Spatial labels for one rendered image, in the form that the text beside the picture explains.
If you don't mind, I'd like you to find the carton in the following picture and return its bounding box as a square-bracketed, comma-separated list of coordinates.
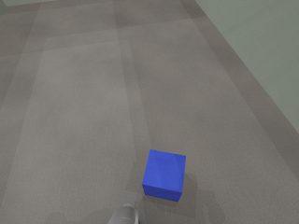
[142, 149, 186, 202]

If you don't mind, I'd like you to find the robot left thigh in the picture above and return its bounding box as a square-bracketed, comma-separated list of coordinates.
[107, 206, 139, 224]

